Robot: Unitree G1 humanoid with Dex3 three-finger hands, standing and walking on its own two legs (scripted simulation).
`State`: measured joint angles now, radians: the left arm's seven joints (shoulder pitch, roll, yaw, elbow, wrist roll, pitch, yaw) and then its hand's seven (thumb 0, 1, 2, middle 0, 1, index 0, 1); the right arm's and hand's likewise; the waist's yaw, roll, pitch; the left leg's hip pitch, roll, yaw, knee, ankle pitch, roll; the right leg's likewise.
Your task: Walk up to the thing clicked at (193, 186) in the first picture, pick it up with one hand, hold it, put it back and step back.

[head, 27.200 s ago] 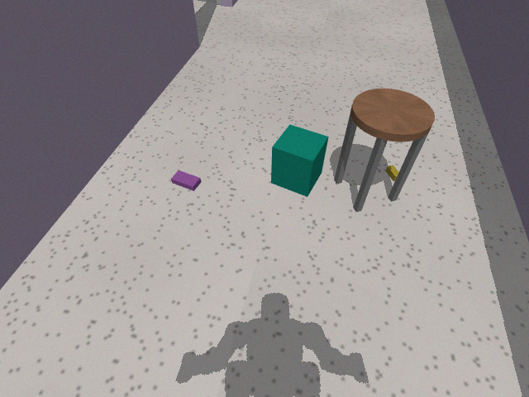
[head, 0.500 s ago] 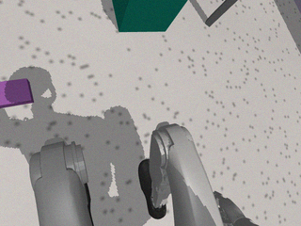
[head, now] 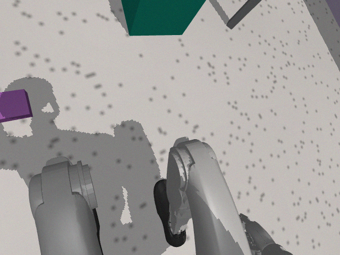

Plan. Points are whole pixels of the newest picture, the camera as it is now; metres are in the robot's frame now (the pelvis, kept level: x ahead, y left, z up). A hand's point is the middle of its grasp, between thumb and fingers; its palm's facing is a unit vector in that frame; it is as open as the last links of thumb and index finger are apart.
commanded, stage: rise first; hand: left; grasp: from above
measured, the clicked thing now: out of the picture +0.46 +0.36 -0.29
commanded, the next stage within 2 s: none
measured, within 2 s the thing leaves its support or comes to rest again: neither
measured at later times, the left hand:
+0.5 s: hand out of the picture +0.41 +0.39 -0.18, palm faces -0.45 -0.15 -0.88, open 14.0 cm
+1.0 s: hand out of the picture +0.41 +0.39 -0.19, palm faces -0.46 -0.15 -0.88, open 13.9 cm
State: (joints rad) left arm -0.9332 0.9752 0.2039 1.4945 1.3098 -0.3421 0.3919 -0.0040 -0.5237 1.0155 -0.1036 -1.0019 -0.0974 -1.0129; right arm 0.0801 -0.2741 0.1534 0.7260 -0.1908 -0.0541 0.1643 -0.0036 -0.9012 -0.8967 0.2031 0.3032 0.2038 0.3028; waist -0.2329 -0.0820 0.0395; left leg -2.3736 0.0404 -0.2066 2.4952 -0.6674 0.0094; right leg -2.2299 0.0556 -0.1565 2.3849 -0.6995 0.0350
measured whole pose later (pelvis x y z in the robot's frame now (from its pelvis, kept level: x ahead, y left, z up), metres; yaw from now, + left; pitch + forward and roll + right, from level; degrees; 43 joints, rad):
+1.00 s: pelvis +0.00 +0.00 +0.00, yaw +0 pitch +30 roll -12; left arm -0.91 0.98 0.19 1.49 1.29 -0.34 0.38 0.00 -0.50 0.99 -0.12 -0.97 -0.12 -0.98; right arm 0.10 -0.28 0.16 0.72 -0.19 -0.07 0.17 0.00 -0.89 -0.89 0.20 0.30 0.20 0.30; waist -0.23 -0.08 0.04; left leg -2.37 0.03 -0.21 2.50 -0.67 0.01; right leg -2.23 0.05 -0.16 2.39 -0.71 0.03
